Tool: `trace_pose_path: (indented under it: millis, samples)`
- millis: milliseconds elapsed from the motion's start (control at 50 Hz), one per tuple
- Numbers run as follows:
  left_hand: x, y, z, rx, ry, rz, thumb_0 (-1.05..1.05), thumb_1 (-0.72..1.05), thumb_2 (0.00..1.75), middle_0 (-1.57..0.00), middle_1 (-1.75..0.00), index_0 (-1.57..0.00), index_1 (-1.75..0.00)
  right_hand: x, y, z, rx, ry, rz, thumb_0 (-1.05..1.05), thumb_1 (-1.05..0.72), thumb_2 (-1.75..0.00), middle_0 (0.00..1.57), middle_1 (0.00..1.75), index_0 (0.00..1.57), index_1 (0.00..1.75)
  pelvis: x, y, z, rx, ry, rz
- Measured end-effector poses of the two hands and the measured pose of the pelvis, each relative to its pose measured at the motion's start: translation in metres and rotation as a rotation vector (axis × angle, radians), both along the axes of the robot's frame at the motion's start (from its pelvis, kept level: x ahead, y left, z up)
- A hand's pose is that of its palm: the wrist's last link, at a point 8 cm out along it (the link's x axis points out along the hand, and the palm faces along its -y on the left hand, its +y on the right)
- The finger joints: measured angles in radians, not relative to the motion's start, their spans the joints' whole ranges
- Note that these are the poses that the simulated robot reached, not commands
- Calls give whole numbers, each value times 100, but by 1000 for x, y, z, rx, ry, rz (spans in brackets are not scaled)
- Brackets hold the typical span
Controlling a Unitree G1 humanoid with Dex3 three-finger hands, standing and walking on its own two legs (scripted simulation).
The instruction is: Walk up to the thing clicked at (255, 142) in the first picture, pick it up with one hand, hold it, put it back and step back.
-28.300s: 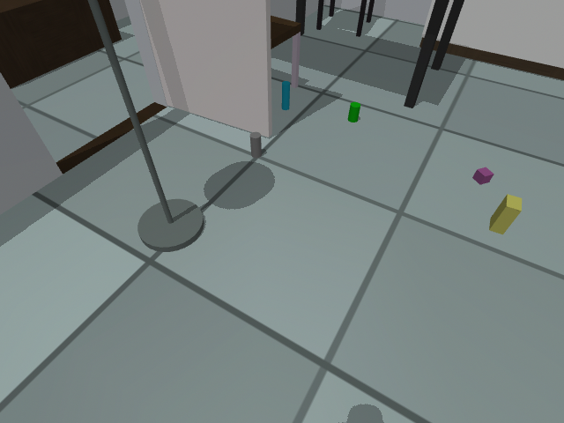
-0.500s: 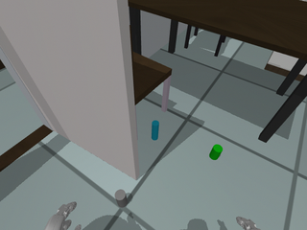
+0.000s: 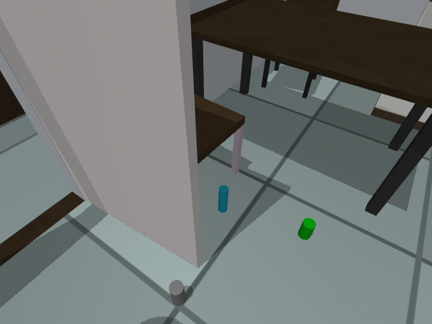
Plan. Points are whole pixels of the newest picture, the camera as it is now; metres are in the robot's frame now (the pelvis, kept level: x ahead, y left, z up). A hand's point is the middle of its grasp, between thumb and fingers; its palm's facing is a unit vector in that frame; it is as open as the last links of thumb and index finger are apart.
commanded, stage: stand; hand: left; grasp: from the side
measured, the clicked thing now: (177, 293) +0.43 +0.18 -0.71
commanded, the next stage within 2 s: step back in 1.52 s
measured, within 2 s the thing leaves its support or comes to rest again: neither
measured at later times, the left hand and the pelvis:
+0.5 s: hand out of the picture +0.04 +0.23 -0.16, palm faces -0.01 -0.94 -0.35, open 7.4 cm; pelvis +0.00 -0.01 +0.00, yaw +0 degrees
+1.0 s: hand out of the picture +0.10 +0.22 -0.15, palm faces -0.01 -0.94 -0.35, open 7.4 cm; pelvis +0.02 -0.03 +0.01, yaw -1 degrees
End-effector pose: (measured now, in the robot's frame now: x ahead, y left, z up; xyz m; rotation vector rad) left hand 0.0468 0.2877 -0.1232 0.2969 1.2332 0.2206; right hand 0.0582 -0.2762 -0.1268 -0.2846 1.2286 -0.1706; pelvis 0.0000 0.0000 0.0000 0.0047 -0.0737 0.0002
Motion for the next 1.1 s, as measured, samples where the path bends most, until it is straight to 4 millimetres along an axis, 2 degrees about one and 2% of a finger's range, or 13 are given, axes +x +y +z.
trace_pose_path:
  millis: [280, 460, 620, 900, 1100]
  samples:
    - [-19, -2, 4, 10, 46, 16, 1, 91, 90, -20, -30, -20, -30, -8, -12, 0, 1, 18, -10, 0, -90, -90, 21, 30, 20, 30, -8, -6, 3, 2, 2, 2]
    - [-18, -8, 4, 11, 71, 15, 1, 91, 90, -20, -30, -20, -30, -11, -22, -1, -3, 47, -15, 0, -90, -90, 21, 30, 20, 30, -5, -13, 3, 2, 16, -1]
    - [-1, -15, 6, 8, 63, 6, 1, 91, 90, -20, -30, -20, -30, -6, -29, -1, -3, 60, -19, 0, -90, -90, 20, 30, 20, 30, 3, -18, 4, 1, 22, -6]
    - [43, -26, 11, 4, -9, -22, 1, 91, 90, -20, -30, -20, -30, 20, -37, 3, -7, 12, -23, 0, -90, -90, 21, 30, 20, 30, 16, -26, 6, 0, 23, -15]
    - [53, -28, 13, 8, -27, -26, 1, 91, 90, -20, -30, -20, -30, 24, -44, 5, -13, -1, -30, 0, -90, -90, 21, 30, 20, 30, 19, -30, 6, -2, 21, -20]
